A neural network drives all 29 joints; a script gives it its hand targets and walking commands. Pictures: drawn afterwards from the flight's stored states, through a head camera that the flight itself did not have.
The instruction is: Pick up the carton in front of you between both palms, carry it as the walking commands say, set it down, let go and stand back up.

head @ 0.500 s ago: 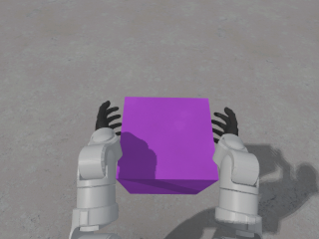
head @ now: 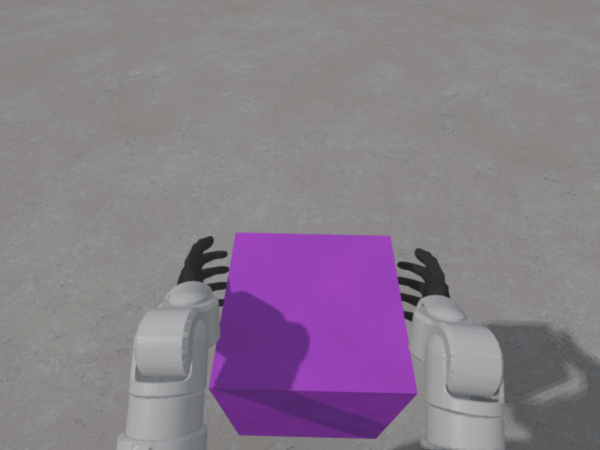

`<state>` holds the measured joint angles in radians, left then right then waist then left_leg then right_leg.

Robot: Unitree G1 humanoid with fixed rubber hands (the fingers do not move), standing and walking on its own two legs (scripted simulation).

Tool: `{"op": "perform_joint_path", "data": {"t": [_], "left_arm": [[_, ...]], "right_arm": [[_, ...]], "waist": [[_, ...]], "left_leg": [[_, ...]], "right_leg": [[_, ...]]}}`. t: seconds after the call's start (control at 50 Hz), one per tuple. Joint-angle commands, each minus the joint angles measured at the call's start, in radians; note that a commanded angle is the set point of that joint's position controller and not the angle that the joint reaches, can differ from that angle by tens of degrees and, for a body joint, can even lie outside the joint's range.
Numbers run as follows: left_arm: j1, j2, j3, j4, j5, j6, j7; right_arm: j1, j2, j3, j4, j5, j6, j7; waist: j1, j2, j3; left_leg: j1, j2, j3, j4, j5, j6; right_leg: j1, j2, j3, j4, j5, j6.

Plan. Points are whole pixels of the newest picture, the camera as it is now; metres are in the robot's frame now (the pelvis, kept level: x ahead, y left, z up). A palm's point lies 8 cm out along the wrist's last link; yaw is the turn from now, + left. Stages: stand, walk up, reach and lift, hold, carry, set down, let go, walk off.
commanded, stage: carry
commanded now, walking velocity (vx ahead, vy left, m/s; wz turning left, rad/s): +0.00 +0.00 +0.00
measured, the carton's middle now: (309, 341) +0.29 +0.00 -0.02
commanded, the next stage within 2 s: hold in 1.66 s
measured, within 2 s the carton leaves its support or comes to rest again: neither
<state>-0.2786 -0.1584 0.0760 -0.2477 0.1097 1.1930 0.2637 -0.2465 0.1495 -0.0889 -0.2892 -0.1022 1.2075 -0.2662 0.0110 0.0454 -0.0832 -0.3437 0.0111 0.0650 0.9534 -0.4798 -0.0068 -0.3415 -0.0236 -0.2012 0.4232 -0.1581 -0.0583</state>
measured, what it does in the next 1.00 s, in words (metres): steps on the spot: left foot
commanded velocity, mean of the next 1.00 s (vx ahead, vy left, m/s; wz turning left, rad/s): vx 0.00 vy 0.00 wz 0.00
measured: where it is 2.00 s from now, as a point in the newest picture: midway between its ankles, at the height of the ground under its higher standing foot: outside the picture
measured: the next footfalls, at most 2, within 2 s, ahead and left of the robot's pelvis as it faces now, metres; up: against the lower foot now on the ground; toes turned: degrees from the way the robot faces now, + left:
left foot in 0.22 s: +0.21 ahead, +0.12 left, +0.00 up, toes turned -20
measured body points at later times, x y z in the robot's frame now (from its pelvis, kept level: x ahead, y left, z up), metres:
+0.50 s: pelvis +0.12 +0.02 -0.01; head +0.09 +0.03 +0.44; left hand +0.40 +0.16 +0.10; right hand +0.39 -0.13 +0.10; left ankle +0.18 +0.11 -0.74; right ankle +0.04 -0.09 -0.74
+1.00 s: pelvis +0.10 +0.02 -0.01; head +0.05 +0.03 +0.44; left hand +0.38 +0.15 +0.09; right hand +0.36 -0.14 +0.09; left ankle +0.18 +0.12 -0.74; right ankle +0.04 -0.09 -0.74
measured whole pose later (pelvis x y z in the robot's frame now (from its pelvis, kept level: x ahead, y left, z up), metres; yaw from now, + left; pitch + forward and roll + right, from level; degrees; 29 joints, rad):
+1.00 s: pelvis +0.10 +0.02 -0.01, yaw -4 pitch +1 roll +0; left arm -0.19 -0.14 0.04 -0.27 0.14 1.23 0.24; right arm -0.18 0.14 -0.03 -0.27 -0.13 1.24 -0.23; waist 0.00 -0.01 -0.14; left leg -0.37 0.07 0.20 0.50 -0.15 0.04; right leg -0.18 -0.05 -0.13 0.52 -0.35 0.01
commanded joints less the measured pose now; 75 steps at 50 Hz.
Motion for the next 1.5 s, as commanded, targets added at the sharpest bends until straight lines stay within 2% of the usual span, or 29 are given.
{"op": "perform_joint_path", "data": {"t": [0.0,0.04,0.06,0.08,0.12,0.16,0.2,0.22,0.24,0.28,0.3,0.38,0.46,0.5,0.58,0.6,0.66,0.7,0.76,0.88,0.9,1.02,1.06,1.16,1.2,1.28,1.4,1.44,1.48], "left_arm": [[-0.226,-1.1,-0.461,-0.163,-0.299,-0.033,-0.211],[-0.237,-1.091,-0.486,-0.209,-0.312,-0.045,-0.223],[-0.233,-1.103,-0.516,-0.235,-0.344,-0.052,-0.232],[-0.178,-1.066,-0.496,-0.225,-0.318,-0.056,-0.239],[-0.11,-1.048,-0.509,-0.191,-0.309,-0.051,-0.231],[-0.153,-1.019,-0.528,-0.26,-0.313,-0.051,-0.222],[-0.115,-0.983,-0.513,-0.223,-0.305,-0.032,-0.209],[-0.099,-0.945,-0.503,-0.192,-0.282,-0.016,-0.206],[-0.115,-0.92,-0.503,-0.229,-0.278,-0.006,-0.199],[-0.146,-0.898,-0.538,-0.243,-0.302,0.019,-0.195],[-0.153,-0.915,-0.545,-0.223,-0.312,0.023,-0.2],[-0.204,-0.918,-0.533,-0.216,-0.317,0.024,-0.208],[-0.195,-0.908,-0.511,-0.195,-0.312,0.031,-0.193],[-0.169,-0.922,-0.522,-0.174,-0.305,0.033,-0.19],[-0.214,-0.9,-0.481,-0.18,-0.294,0.032,-0.185],[-0.19,-0.924,-0.478,-0.133,-0.296,0.042,-0.186],[-0.23,-0.957,-0.506,-0.202,-0.308,0.033,-0.189],[-0.224,-0.934,-0.494,-0.165,-0.294,0.037,-0.195],[-0.23,-0.95,-0.501,-0.164,-0.313,0.036,-0.202],[-0.246,-0.942,-0.516,-0.152,-0.302,0.034,-0.216],[-0.215,-0.938,-0.51,-0.123,-0.293,0.032,-0.225],[-0.289,-0.96,-0.562,-0.008,-0.281,-0.037,-0.294],[-0.291,-0.957,-0.526,0.063,-0.246,-0.07,-0.326],[-0.331,-1.018,-0.521,0.144,-0.228,-0.168,-0.384],[-0.324,-1.008,-0.523,0.179,-0.23,-0.208,-0.403],[-0.356,-0.998,-0.5,0.22,-0.197,-0.292,-0.436],[-0.305,-0.941,-0.425,0.388,-0.113,-0.41,-0.457],[-0.36,-0.931,-0.44,0.384,-0.114,-0.463,-0.466],[-0.371,-0.914,-0.413,0.429,-0.11,-0.508,-0.476]], "right_arm": [[-0.345,1.078,0.543,-0.206,0.339,-0.039,0.224],[-0.297,1.096,0.541,-0.171,0.32,-0.055,0.217],[-0.262,1.078,0.546,-0.221,0.315,-0.066,0.215],[-0.285,1.07,0.558,-0.238,0.317,-0.065,0.211],[-0.253,1.05,0.583,-0.244,0.321,-0.064,0.211],[-0.213,1.009,0.571,-0.232,0.322,-0.053,0.218],[-0.216,0.955,0.588,-0.267,0.336,-0.032,0.223],[-0.227,0.916,0.577,-0.272,0.326,-0.021,0.224],[-0.207,0.889,0.577,-0.218,0.308,-0.005,0.218],[-0.179,0.877,0.517,-0.199,0.308,-0.003,0.213],[-0.206,0.897,0.535,-0.221,0.307,-0.008,0.214],[-0.248,0.912,0.508,-0.184,0.308,0.003,0.213],[-0.241,0.884,0.497,-0.16,0.305,0.008,0.203],[-0.244,0.895,0.512,-0.172,0.319,0.008,0.206],[-0.269,0.894,0.513,-0.148,0.315,0.023,0.211],[-0.285,0.871,0.519,-0.174,0.312,0.022,0.206],[-0.301,0.912,0.514,-0.203,0.326,0.017,0.216],[-0.317,0.915,0.52,-0.182,0.324,0.018,0.218],[-0.309,0.914,0.524,-0.192,0.315,0.02,0.217],[-0.298,0.925,0.542,-0.122,0.315,0.021,0.236],[-0.318,0.899,0.553,-0.15,0.329,0.015,0.246],[-0.318,0.926,0.555,0.037,0.278,-0.047,0.314],[-0.376,0.942,0.554,0.067,0.265,-0.081,0.34],[-0.422,1.002,0.547,0.143,0.25,-0.186,0.402],[-0.407,0.997,0.549,0.175,0.233,-0.222,0.414],[-0.413,0.974,0.517,0.236,0.191,-0.301,0.442],[-0.443,0.919,0.468,0.379,0.139,-0.434,0.477],[-0.445,0.912,0.442,0.403,0.124,-0.485,0.487],[-0.453,0.872,0.422,0.441,0.104,-0.525,0.49]], "waist": [[0.006,-0.151,-0.344],[-0.005,-0.14,-0.333],[-0.006,-0.178,-0.348],[-0.009,-0.218,-0.339],[-0.002,-0.191,-0.337],[-0.007,-0.157,-0.32],[-0.009,-0.167,-0.316],[0.001,-0.071,-0.317],[0.002,-0.026,-0.325],[-0.001,0.079,-0.285],[-0.008,0.063,-0.312],[-0.011,-0.021,-0.288],[-0.006,-0.024,-0.292],[-0.007,0.007,-0.311],[-0.007,-0.065,-0.208],[-0.013,-0.04,-0.193],[-0.004,-0.004,-0.24],[-0.011,-0.033,-0.203],[-0.01,-0.067,-0.216],[-0.015,-0.019,-0.235],[-0.012,-0.06,-0.242],[-0.015,-0.015,-0.167],[-0.013,-0.07,-0.18],[-0.016,-0.022,-0.182],[-0.015,-0.083,-0.21],[-0.012,-0.018,-0.204],[-0.014,-0.072,-0.211],[-0.012,-0.04,-0.208],[-0.011,-0.01,-0.254]], "left_leg": [[-0.219,0.079,-0.034,-0.087,0.016,-0.002],[-0.11,0.054,0.01,-0.207,0.121,-0.011],[-0.057,0.033,0.03,-0.275,0.131,-0.016],[-0.019,0.037,0.047,-0.322,0.22,-0.021],[0.016,0.025,0.076,-0.412,0.273,-0.012],[0.079,0.013,0.119,-0.583,0.476,-0.016],[0.247,0.088,0.087,-0.623,0.658,-0.005],[0.323,0.177,0.027,-0.541,0.914,0.017],[0.33,0.224,-0.013,-0.492,0.992,0.061],[0.309,0.221,-0.023,-0.494,1.075,0.082],[0.328,0.225,-0.041,-0.483,1.095,0.092],[0.234,0.181,0.011,-0.476,0.813,0.047],[0.241,0.187,0.011,-0.44,0.92,0.064],[0.235,0.182,0.014,-0.454,0.838,0.062],[0.157,0.174,0.006,-0.492,0.536,0.046],[0.143,0.177,0.011,-0.479,0.569,0.048],[0.181,0.171,0.02,-0.499,0.523,0.046],[0.159,0.18,0.001,-0.538,0.439,0.045],[0.141,0.168,0.006,-0.521,0.477,0.045],[0.141,0.18,0.003,-0.522,0.453,0.042],[0.157,0.177,0.001,-0.515,0.449,0.042],[0.141,0.161,0.008,-0.542,0.414,0.028],[0.127,0.165,-0.003,-0.527,0.404,0.025],[0.116,0.171,-0.024,-0.555,0.302,0.038],[0.151,0.165,0.002,-0.529,0.37,0.034],[0.138,0.17,-0.01,-0.527,0.332,0.037],[0.135,0.17,0.004,-0.522,0.358,0.034],[0.127,0.166,0.014,-0.509,0.44,0.027],[0.146,0.179,0.002,-0.506,0.382,0.032]], "right_leg": [[0.496,-0.318,0.293,-0.119,0.697,-0.101],[0.393,-0.268,0.184,-0.129,0.684,-0.071],[0.383,-0.255,0.152,-0.11,0.683,-0.088],[0.343,-0.245,0.102,-0.112,0.705,-0.065],[0.365,-0.225,0.095,-0.071,0.723,-0.059],[0.367,-0.184,0.048,0.004,0.639,-0.026],[0.223,-0.16,0.053,0.055,0.367,0.029],[0.162,-0.138,0.054,0.073,0.234,0.05],[0.132,-0.103,0.075,0.058,0.062,0.074],[0.114,-0.098,0.094,0.078,0.056,0.079],[0.142,-0.094,0.098,0.07,0.06,0.087],[0.192,-0.113,0.11,0.039,0.113,0.09],[0.175,-0.112,0.113,0.064,0.202,0.079],[0.181,-0.109,0.119,0.07,0.135,0.077],[0.128,-0.124,0.146,0.011,0.027,0.051],[0.142,-0.138,0.164,0.006,0.111,0.042],[0.137,-0.123,0.149,0.005,0.007,0.048],[0.097,-0.12,0.147,-0.004,-0.08,0.042],[0.12,-0.128,0.155,-0.008,-0.019,0.036],[0.128,-0.119,0.15,-0.004,-0.043,0.037],[0.121,-0.123,0.158,0.0,-0.036,0.03],[0.059,-0.123,0.162,-0.015,-0.113,0.035],[0.085,-0.124,0.169,-0.016,-0.1,0.034],[0.068,-0.117,0.176,-0.026,-0.148,0.023],[0.068,-0.123,0.184,-0.012,-0.118,0.022],[0.05,-0.122,0.185,-0.015,-0.138,0.02],[0.052,-0.112,0.175,0.002,-0.109,0.031],[0.053,-0.122,0.175,0.014,-0.079,0.023],[0.094,-0.107,0.174,0.014,-0.1,0.022]]}}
